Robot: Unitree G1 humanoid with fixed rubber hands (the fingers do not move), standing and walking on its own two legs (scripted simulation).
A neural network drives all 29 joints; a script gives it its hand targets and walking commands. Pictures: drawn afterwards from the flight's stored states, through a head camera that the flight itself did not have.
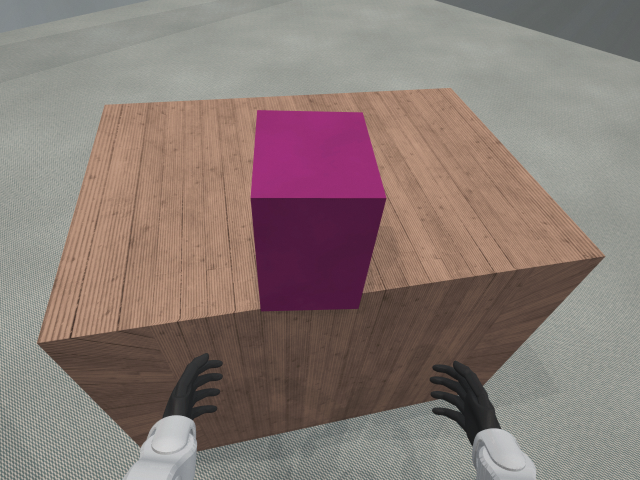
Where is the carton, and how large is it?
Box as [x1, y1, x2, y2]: [251, 110, 385, 310]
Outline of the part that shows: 257,110 251,185 251,207 261,310 358,308 385,201 383,187 362,112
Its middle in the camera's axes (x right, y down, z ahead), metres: -0.01 -0.04 +0.62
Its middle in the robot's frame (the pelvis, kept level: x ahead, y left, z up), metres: +0.48 +0.05 +0.05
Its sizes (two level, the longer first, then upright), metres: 0.199 0.162 0.247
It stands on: a pedestal, 0.69 m high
